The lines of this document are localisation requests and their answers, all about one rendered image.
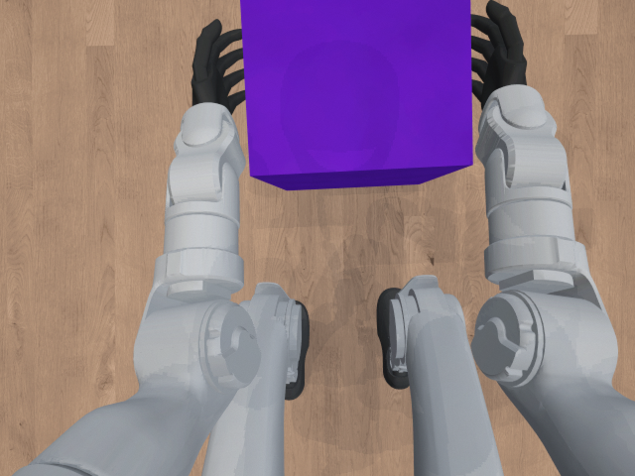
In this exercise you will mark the robot right shin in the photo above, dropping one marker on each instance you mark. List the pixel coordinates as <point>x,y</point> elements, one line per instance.
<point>419,282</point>

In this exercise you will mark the robot right upper arm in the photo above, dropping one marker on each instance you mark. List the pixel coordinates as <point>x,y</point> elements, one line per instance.
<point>554,357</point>

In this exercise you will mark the left robot forearm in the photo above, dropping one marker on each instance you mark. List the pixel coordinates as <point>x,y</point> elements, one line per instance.
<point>202,214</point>

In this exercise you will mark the right robot hand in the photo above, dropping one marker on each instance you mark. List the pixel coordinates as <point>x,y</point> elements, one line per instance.
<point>504,52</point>

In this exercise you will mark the robot left thigh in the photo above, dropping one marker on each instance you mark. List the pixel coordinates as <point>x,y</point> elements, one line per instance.
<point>248,439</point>

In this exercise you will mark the right robot forearm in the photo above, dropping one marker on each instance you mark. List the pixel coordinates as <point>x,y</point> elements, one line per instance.
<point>532,247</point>

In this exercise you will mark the left robot hand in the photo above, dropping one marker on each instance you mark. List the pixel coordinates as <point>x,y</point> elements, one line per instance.
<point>208,82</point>

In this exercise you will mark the robot left upper arm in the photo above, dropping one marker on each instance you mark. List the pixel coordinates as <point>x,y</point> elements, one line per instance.
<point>190,361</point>

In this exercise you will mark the carton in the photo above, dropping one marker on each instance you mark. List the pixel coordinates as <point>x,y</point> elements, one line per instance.
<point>357,93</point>

